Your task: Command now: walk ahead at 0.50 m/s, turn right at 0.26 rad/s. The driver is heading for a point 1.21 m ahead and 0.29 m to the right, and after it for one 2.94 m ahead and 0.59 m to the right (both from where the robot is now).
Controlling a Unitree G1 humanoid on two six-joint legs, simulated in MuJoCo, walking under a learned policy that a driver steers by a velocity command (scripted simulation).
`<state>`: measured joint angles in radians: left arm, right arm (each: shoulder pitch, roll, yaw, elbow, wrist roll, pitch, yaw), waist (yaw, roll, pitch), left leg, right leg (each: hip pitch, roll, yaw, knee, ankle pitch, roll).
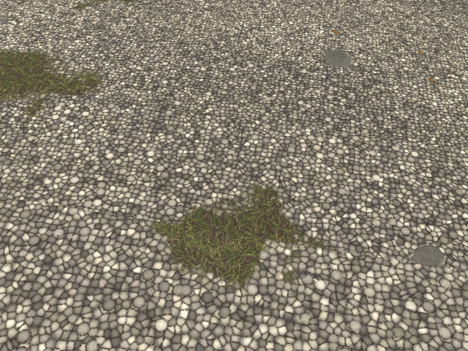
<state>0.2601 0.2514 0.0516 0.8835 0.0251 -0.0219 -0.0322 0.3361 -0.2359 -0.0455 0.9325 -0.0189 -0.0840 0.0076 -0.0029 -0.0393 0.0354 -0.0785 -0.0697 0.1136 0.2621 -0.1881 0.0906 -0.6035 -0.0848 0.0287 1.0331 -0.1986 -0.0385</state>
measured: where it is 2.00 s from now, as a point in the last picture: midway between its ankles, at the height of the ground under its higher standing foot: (326, 242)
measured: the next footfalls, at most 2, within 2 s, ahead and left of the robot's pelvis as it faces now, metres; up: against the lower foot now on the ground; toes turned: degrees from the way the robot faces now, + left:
right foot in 0.28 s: +0.30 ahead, -0.12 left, +0.00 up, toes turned -14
left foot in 0.82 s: +0.66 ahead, -0.07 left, +0.00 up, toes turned -25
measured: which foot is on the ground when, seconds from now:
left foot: down 0.00-0.30, up 0.32-0.80, down 0.82-1.00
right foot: up 0.00-0.26, down 0.28-0.84, up 0.86-1.00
